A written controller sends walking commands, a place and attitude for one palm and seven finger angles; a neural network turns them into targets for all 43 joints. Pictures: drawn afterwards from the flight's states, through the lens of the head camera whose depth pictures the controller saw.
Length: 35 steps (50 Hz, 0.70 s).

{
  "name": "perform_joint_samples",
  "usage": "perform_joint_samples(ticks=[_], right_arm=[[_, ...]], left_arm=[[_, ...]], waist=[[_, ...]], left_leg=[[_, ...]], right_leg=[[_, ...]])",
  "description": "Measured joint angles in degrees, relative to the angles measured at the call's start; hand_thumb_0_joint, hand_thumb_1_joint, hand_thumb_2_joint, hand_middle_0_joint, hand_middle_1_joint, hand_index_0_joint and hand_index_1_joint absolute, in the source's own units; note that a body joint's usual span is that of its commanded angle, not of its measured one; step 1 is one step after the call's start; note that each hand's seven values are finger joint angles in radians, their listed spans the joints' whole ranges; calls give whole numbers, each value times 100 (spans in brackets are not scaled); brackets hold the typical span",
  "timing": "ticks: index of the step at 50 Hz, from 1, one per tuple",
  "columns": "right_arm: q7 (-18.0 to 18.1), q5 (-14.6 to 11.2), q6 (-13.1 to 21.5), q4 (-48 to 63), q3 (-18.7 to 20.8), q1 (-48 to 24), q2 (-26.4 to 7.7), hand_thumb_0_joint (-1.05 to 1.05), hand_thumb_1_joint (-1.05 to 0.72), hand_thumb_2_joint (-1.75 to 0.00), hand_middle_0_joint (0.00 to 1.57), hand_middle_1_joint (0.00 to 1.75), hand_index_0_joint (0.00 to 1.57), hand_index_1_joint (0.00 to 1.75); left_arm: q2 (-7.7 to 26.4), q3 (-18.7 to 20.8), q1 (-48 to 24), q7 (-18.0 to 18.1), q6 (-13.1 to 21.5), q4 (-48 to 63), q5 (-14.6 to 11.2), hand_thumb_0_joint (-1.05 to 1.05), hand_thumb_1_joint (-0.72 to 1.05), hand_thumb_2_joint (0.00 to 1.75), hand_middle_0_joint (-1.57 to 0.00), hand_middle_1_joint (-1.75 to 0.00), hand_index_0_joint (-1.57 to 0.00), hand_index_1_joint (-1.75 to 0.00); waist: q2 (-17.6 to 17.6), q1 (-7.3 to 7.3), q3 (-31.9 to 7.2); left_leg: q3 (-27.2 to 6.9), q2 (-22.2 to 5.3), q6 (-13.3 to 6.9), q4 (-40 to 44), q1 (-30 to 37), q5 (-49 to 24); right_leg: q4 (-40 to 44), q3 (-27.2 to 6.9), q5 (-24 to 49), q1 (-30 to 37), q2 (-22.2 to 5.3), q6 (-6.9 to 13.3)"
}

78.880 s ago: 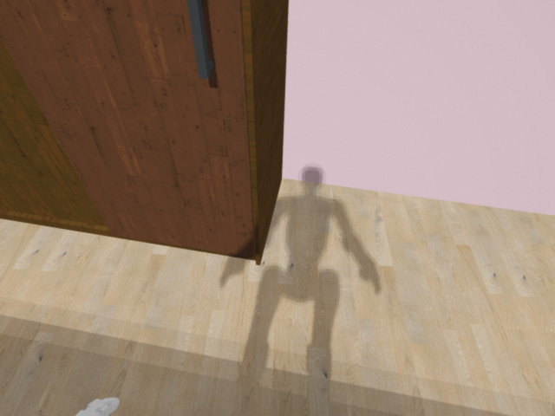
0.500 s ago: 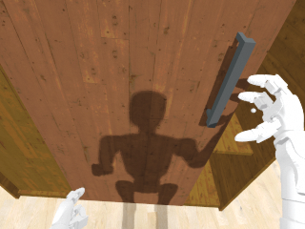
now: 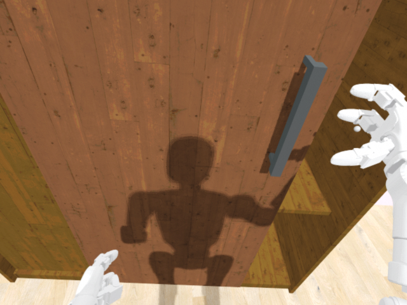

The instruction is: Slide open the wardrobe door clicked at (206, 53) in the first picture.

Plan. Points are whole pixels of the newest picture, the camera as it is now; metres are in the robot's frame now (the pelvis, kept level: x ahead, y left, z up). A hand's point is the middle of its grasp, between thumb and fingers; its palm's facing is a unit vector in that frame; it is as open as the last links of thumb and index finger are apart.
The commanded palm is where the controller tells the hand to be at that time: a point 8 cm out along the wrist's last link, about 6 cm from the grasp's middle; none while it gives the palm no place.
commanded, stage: move the hooked fingers beside the handle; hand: right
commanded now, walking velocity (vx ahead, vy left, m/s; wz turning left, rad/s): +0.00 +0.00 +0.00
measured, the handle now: (289, 122) +0.41 -0.13 +0.22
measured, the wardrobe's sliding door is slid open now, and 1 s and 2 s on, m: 0.24 0.24 0.24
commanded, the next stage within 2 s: feel for the door with the fingertips in 1.72 s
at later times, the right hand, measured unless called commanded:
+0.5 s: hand (325, 161) +0.36 -0.21 +0.17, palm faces +0.00 +1.00 -0.07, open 14.0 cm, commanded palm +0.32 -0.25 +0.23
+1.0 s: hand (336, 147) +0.33 -0.20 +0.22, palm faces +0.03 +1.00 -0.09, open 14.3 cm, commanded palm +0.32 -0.25 +0.23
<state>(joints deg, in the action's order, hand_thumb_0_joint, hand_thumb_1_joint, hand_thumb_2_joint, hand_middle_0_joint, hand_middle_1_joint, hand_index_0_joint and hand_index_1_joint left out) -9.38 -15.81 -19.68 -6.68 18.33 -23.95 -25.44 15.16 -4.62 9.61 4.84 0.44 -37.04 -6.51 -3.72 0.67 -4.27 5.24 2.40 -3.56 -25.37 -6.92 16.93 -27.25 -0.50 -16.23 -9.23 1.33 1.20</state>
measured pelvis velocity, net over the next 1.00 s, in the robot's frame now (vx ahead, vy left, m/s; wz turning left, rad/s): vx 0.01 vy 0.00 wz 0.01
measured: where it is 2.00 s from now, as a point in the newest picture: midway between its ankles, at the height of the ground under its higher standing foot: outside the picture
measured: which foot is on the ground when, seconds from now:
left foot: down 0.00-1.00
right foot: down 0.00-1.00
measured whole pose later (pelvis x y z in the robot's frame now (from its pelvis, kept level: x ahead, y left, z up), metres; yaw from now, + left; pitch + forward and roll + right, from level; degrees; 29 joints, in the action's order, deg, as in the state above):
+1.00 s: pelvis +0.01 +0.00 +0.00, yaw +1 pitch +0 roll +0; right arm -10.5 -15.2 -13.9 4.2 17.0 -14.5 -19.9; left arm 15.8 -3.3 12.5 4.8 2.0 -34.9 -5.4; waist -2.3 1.2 -2.2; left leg 4.2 1.9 -3.3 -25.8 -8.3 17.3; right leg -26.0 0.5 -16.0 -9.6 1.8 1.6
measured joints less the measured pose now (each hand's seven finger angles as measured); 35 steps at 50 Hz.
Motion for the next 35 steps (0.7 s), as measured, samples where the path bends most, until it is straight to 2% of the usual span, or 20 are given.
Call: perform_joint_samples(ticks=[3,6,8,11,13,14,17,20,22,24,26,28,30,32,33,35], right_arm=[[-234,-13,-456,-936,-170,-220,-160,-1,50,-30,30,120,30,120],[-388,-5,-592,-939,-377,80,73,-1,50,-30,30,119,30,120],[-347,-15,-322,-346,-452,447,340,-1,50,-30,29,119,30,120],[-178,-64,378,609,-401,849,621,-2,49,-30,30,119,30,120],[-53,-38,679,860,-259,797,570,-2,49,-30,30,120,30,120],[-5,-21,710,826,-160,657,482,-2,49,-30,30,120,30,120],[7,-8,357,165,88,45,85,-2,50,-30,31,120,31,120],[-191,-16,-194,-773,51,-262,-252,-1,50,-30,30,120,31,120],[-366,-34,-510,-1185,-106,-208,-285,-1,50,-30,30,120,30,120],[-456,-38,-598,-1105,-255,100,-98,-1,50,-30,30,119,30,120],[-430,-38,-413,-554,-356,512,237,-1,49,-30,29,119,30,120],[-296,-66,9,207,-411,872,524,-2,49,-30,29,119,30,120],[-125,-58,486,797,-392,1033,660,-2,49,-30,30,119,30,120],[28,6,762,1019,-287,894,600,-2,49,-30,30,120,30,120],[81,39,780,969,-198,725,505,-2,50,-30,31,120,30,120],[109,57,568,540,-32,247,246,-2,50,-30,31,120,31,120]], left_arm=[[115,-9,-61,9,-81,97,-93,1,91,90,-20,-30,-20,-30],[182,77,-41,17,-65,221,-74,1,91,90,-20,-30,-20,-30],[169,107,-6,42,9,269,-15,1,91,90,-20,-30,-20,-30],[72,97,94,45,171,221,103,1,91,90,-20,-30,-20,-30],[-6,84,160,22,215,133,141,1,91,90,-20,-30,-20,-30],[-36,79,181,11,203,87,136,1,91,90,-20,-30,-20,-30],[-39,46,180,-13,60,3,60,1,91,90,-20,-30,-20,-30],[79,15,168,-22,-111,58,-65,1,91,90,-20,-30,-20,-30],[183,41,166,-23,-161,127,-111,1,91,90,-20,-30,-20,-30],[245,109,168,-17,-151,198,-95,1,91,90,-20,-30,-20,-30],[243,166,190,18,-72,251,-45,1,91,90,-20,-30,-20,-30],[186,156,195,48,53,243,35,1,91,90,-20,-30,-20,-30],[85,129,208,51,191,173,109,1,91,90,-20,-30,-20,-30],[-8,108,219,25,268,81,148,1,91,90,-20,-30,-20,-30],[-39,98,211,15,260,42,146,1,91,90,-20,-30,-20,-30],[-57,69,165,5,173,-17,102,1,91,90,-20,-30,-20,-30]], waist=[[-128,-45,3],[-157,-71,130],[-85,-70,278],[77,-56,310],[135,-62,215],[141,-66,161],[74,-88,23],[-70,-127,-60],[-167,-142,-43],[-207,-142,43],[-153,-113,196],[-25,-75,338],[110,-48,351],[174,-39,267],[167,-39,214],[106,-50,109]], left_leg=[[39,-14,17,-7,-155,-43],[25,-39,25,-56,-294,-63],[-16,-49,18,-74,-291,-60],[-95,-51,7,-86,-233,-31],[-119,-32,-1,-60,-136,-4],[-119,-19,-5,-37,-75,5],[-87,16,-10,12,14,14],[-45,17,8,40,-69,-15],[-26,3,26,27,-170,-37],[-29,-16,36,-13,-271,-46],[-51,-34,35,-45,-295,-44],[-87,-43,26,-67,-266,-32],[-118,-45,15,-80,-228,-10],[-120,-33,4,-58,-143,11],[-116,-19,0,-30,-84,15],[-91,3,-1,16,-3,16]], right_leg=[[-37,-34,41,-179,13,15],[-32,-15,82,-290,35,38],[19,25,103,-243,43,44],[123,100,109,-108,43,31],[151,118,78,-4,26,13],[148,116,55,45,15,6],[78,82,-11,72,-17,-7],[26,41,-11,-59,-18,5],[-2,25,9,-175,-4,23],[-19,32,29,-264,13,43],[8,55,51,-255,29,55],[64,91,69,-180,36,52],[122,119,76,-100,38,34],[143,117,58,-16,27,13],[137,111,38,27,16,7],[96,84,-4,61,-4,1]])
